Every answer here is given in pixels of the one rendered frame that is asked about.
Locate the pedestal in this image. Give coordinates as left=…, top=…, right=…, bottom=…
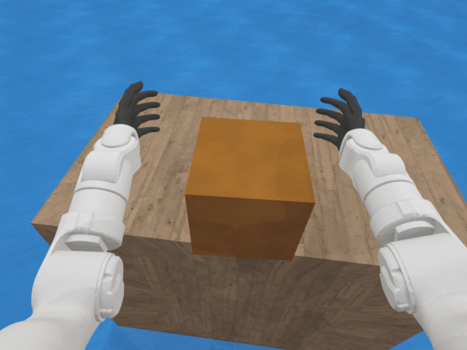
left=31, top=91, right=467, bottom=350

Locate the robot right upper arm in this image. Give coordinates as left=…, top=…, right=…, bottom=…
left=378, top=233, right=467, bottom=350

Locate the right robot forearm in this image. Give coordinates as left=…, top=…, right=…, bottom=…
left=339, top=128, right=467, bottom=253

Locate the right robot hand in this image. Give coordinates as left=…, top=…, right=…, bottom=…
left=313, top=88, right=365, bottom=150

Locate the left robot hand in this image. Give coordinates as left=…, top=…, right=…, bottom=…
left=113, top=81, right=160, bottom=138

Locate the robot left upper arm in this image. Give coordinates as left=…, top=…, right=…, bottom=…
left=0, top=250, right=124, bottom=350

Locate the carton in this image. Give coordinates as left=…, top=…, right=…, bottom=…
left=185, top=117, right=315, bottom=261

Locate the left robot forearm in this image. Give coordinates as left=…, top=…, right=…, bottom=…
left=31, top=124, right=142, bottom=312

